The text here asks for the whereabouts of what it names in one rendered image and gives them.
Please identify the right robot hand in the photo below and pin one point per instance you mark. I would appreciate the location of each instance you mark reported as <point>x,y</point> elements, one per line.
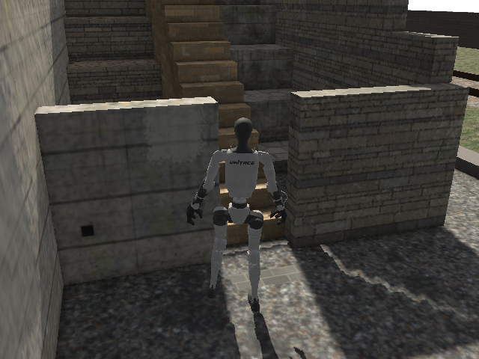
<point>282,214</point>

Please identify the left robot hand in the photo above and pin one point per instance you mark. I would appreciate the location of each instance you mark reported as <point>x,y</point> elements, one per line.
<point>190,214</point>

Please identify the left robot upper arm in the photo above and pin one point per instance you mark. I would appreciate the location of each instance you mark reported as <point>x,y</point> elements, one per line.
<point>218,156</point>

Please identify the right robot foot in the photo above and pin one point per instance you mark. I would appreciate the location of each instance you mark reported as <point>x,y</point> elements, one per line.
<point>254,304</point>

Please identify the left robot forearm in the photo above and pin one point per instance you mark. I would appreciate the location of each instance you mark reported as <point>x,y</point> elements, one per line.
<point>200,196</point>

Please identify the robot foot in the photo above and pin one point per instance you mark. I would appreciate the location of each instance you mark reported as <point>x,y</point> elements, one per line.
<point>211,293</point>
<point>254,304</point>

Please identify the right robot upper arm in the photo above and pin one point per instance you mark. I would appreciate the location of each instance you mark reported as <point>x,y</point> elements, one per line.
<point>269,171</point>

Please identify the right robot forearm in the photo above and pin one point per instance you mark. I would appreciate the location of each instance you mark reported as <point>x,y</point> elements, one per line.
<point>277,198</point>

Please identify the left robot foot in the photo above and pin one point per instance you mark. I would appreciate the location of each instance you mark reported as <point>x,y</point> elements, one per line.
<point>211,293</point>

